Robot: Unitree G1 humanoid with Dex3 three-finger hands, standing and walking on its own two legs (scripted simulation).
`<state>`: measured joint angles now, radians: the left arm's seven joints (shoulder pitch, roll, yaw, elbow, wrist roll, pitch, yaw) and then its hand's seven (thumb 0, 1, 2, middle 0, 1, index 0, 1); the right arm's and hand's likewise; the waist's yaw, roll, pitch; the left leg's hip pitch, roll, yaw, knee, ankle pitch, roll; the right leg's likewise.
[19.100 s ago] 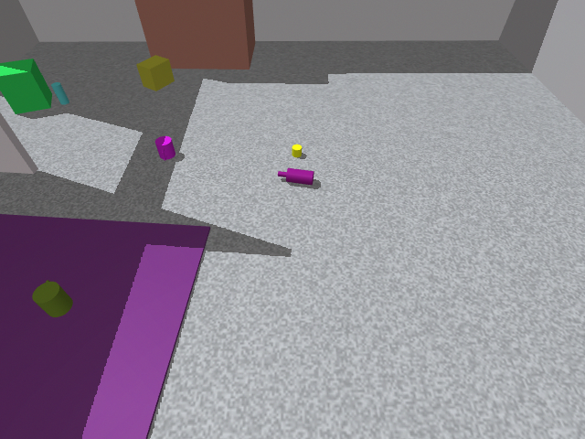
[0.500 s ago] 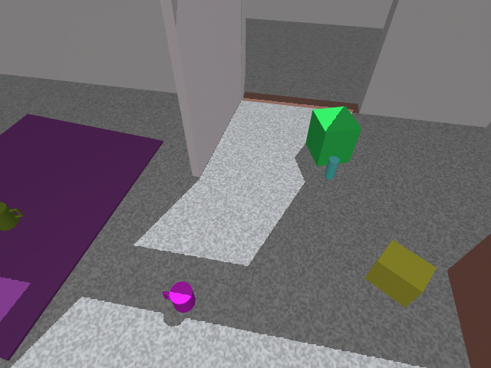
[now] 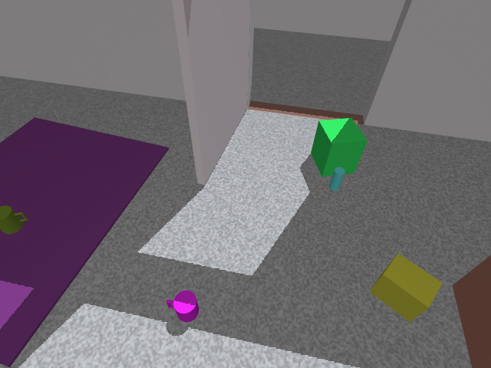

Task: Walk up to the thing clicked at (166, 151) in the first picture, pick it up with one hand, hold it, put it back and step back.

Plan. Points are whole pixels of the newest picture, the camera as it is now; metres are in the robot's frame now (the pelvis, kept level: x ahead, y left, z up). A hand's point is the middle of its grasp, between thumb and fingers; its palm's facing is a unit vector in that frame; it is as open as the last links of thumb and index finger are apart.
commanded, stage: walk up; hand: left
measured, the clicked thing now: (182, 305) +0.49 +0.24 -0.73
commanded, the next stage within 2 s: stand in 0.92 s
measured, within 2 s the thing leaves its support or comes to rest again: neither
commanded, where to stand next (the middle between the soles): +0.09 -0.01 m, yaw -2 degrees
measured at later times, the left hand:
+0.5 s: hand out of the picture +0.10 +0.25 -0.14, palm faces -0.03 -0.93 -0.37, open 7.4 cm
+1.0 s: hand out of the picture +0.10 +0.25 -0.14, palm faces -0.05 -0.93 -0.36, open 7.4 cm
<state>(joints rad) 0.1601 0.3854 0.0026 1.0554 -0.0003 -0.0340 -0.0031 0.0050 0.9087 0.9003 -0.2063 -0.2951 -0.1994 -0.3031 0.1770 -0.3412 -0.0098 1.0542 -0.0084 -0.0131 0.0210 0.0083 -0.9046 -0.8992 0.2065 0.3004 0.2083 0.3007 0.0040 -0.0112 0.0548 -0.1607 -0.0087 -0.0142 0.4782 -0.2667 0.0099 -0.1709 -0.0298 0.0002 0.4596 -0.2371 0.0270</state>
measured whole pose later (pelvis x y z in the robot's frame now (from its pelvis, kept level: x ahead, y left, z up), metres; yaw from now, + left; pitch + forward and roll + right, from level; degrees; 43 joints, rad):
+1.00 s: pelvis +0.01 -0.01 +0.01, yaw -1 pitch -3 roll +0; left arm 0.09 0.36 0.00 1.13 0.01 -0.02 0.00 0.00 0.91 0.90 -0.21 -0.30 -0.20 -0.30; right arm 0.12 -0.35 -0.01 1.13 -0.01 -0.01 0.01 0.01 -0.91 -0.90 0.21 0.30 0.21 0.30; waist -0.01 0.01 0.06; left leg -0.08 0.00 0.00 0.34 -0.21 0.00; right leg -0.12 -0.02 0.02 0.36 -0.19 0.02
